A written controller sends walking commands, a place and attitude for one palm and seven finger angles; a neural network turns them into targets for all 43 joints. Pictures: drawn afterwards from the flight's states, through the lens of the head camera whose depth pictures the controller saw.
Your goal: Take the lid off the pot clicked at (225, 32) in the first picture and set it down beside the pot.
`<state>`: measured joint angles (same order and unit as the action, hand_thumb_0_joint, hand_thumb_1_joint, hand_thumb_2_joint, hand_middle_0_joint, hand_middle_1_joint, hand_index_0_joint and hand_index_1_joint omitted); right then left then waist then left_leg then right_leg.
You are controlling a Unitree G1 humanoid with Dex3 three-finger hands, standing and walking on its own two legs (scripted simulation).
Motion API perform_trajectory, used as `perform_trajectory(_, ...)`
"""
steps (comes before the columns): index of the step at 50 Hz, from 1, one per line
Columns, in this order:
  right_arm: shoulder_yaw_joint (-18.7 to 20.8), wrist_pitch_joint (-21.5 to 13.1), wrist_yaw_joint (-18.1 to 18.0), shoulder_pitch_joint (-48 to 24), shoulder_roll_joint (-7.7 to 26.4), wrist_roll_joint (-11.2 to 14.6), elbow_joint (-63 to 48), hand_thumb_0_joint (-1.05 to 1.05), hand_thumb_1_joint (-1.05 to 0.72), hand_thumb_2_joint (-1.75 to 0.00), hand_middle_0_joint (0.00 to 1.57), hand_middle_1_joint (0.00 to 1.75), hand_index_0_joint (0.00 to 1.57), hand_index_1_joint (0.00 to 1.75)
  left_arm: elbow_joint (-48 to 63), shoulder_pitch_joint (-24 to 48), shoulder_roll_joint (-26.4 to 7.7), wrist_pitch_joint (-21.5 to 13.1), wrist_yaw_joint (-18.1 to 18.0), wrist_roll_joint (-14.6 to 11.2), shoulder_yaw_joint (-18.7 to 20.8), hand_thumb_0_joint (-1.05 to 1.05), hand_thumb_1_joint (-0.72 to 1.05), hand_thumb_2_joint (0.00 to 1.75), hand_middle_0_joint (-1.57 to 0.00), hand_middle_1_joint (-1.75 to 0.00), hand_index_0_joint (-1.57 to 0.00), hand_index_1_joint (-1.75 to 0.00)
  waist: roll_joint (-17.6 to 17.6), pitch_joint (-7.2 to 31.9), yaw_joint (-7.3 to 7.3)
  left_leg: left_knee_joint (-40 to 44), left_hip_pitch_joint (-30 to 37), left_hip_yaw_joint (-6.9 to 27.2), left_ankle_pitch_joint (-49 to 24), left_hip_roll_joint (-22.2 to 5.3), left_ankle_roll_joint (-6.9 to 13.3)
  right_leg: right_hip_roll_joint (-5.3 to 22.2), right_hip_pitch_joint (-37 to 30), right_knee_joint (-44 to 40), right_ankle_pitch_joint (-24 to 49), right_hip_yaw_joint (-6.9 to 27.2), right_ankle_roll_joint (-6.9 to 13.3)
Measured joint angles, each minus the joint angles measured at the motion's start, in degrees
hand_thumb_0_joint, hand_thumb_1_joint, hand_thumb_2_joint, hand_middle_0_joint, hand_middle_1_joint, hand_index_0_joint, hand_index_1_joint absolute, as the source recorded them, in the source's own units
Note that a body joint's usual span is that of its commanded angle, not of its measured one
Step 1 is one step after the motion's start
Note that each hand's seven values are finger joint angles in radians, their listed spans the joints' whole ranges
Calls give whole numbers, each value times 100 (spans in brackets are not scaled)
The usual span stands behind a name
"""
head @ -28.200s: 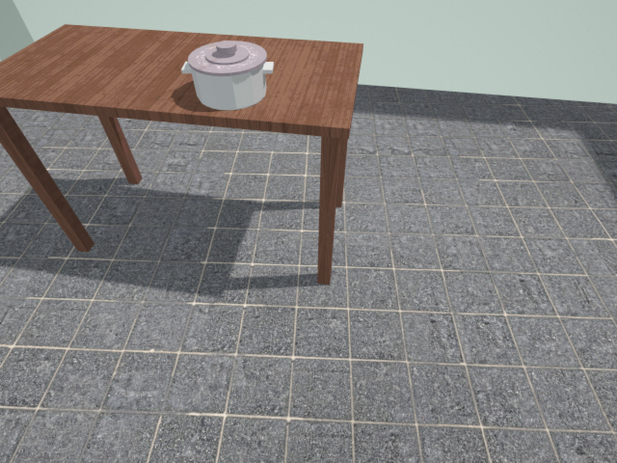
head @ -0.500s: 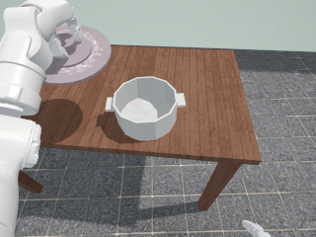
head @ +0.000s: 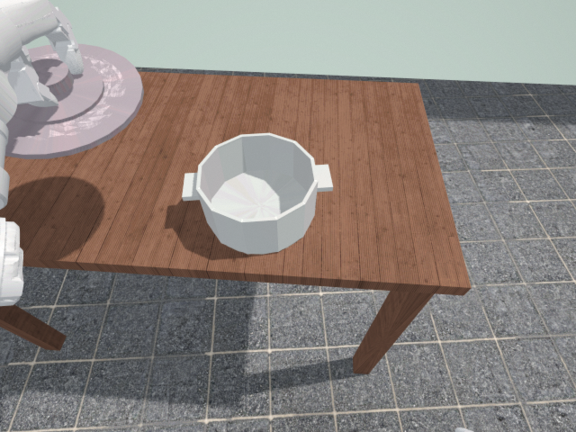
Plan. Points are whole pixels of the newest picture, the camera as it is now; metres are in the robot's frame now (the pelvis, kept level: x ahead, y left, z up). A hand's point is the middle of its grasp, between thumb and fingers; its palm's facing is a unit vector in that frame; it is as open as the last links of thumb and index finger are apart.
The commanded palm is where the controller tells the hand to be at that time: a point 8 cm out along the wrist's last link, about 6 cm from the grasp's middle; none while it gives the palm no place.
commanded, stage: move the lid sideways beside the pot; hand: left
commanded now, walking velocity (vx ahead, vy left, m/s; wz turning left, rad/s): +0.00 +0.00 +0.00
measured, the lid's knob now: (47, 77) +0.50 +0.28 +0.23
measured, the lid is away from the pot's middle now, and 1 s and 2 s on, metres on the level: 0.25 0.23 0.24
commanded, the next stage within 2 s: lower the lid onto the table in 0.04 s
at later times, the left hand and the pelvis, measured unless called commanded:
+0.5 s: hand (52, 88) +0.48 +0.27 +0.22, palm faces -0.27 -0.06 -0.96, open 8.2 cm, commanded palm +0.48 +0.27 +0.29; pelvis +0.01 +0.01 +0.00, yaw +0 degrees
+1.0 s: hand (77, 108) +0.49 +0.26 +0.19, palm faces -0.33 -0.05 -0.94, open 8.2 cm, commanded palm +0.48 +0.26 +0.25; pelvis +0.01 +0.01 +0.00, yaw +0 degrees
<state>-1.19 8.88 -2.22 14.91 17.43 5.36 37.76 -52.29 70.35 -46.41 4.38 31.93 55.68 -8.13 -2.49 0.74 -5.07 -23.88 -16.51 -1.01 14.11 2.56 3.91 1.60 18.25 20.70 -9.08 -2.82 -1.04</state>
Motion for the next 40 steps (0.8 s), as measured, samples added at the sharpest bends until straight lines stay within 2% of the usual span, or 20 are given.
perform_trajectory(7,36,-34,44,29,-31,-10,38,1,-90,-90,20,30,20,30,257,-25,-2,-16,53,-104,-171,-1,13,83,-68,-93,-65,-90,16,42,44,-5,-28,61,11,46,30,45,-21,-42,-10,-60,-16)
perform_trajectory(18,-7,-77,172,-132,-104,-35,-41,1,-90,-90,20,30,21,30,209,-47,331,245,56,-92,-259,-1,13,83,-68,-93,-65,-91,-45,68,49,-39,-91,48,29,121,93,118,60,37,-49,-41,-42)
perform_trajectory(22,-47,-110,162,-138,-128,-57,-84,1,-90,-89,20,30,21,30,271,-198,389,97,-8,-96,-25,-1,13,83,-68,-93,-65,-90,-48,82,22,-40,-83,28,40,123,108,119,55,26,-47,-19,-62)
perform_trajectory(27,-39,-110,156,-83,-150,-45,-99,1,-90,-89,20,30,21,30,-49,-65,410,148,-32,-89,-173,-1,13,83,-68,-93,-65,-91,14,68,-8,-55,-103,23,53,121,102,116,82,54,-64,-12,-53)
perform_trajectory(30,-5,-129,153,-17,-116,-75,-104,1,-90,-89,20,30,21,30,83,-187,397,89,-62,-26,-92,-1,13,83,-68,-93,-65,-90,6,56,-10,-62,-125,23,55,120,104,113,103,56,-64,-11,-35)
perform_trajectory(40,58,-128,114,124,-53,-73,34,1,-90,-90,20,30,21,30,-6,-278,469,6,-105,-102,-182,-1,13,83,-67,-93,-65,-90,17,51,-13,-100,-155,48,94,107,100,101,110,57,-89,-32,-57)
